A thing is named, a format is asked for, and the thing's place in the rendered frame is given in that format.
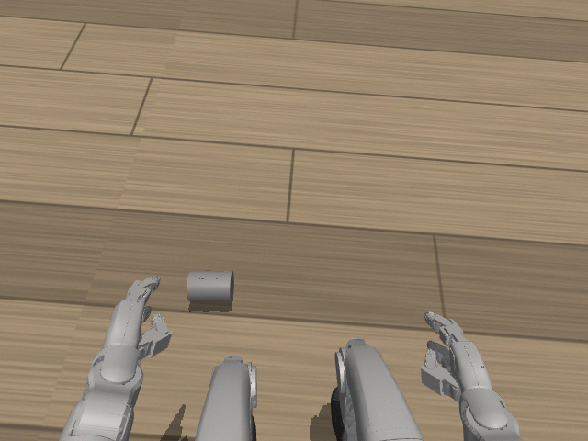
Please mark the right robot hand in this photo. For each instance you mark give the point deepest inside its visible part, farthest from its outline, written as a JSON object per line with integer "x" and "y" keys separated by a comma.
{"x": 462, "y": 365}

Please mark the left robot arm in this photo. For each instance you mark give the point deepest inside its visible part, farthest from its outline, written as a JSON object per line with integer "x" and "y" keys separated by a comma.
{"x": 105, "y": 412}

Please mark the can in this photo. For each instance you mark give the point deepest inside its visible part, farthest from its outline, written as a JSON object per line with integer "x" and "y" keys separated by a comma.
{"x": 210, "y": 286}

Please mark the left robot hand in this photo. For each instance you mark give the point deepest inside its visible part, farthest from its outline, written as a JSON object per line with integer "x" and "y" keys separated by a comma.
{"x": 128, "y": 316}

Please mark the right robot arm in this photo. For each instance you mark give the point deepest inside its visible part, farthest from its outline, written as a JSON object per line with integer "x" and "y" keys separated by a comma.
{"x": 485, "y": 417}

